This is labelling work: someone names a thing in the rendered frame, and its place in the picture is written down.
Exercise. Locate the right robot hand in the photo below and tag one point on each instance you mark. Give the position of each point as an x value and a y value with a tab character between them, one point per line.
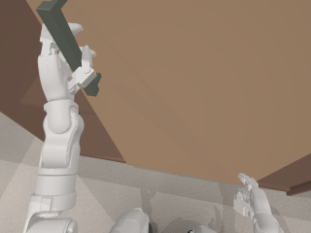
254	202

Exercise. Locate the handle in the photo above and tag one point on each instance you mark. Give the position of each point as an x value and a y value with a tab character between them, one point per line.
55	21

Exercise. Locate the robot left forearm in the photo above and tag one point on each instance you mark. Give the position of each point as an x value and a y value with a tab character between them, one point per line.
59	161

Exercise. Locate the left robot thigh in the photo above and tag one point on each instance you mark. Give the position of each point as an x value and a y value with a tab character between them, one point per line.
131	221

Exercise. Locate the wardrobe door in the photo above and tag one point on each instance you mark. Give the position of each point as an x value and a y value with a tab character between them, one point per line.
200	88
293	174

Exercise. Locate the left robot upper arm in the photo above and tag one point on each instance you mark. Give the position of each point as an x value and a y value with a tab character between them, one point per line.
53	225

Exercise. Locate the robot right forearm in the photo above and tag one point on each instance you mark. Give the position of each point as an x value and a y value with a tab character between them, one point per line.
266	223

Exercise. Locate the left robot hand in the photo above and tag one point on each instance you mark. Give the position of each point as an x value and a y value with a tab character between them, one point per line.
54	70

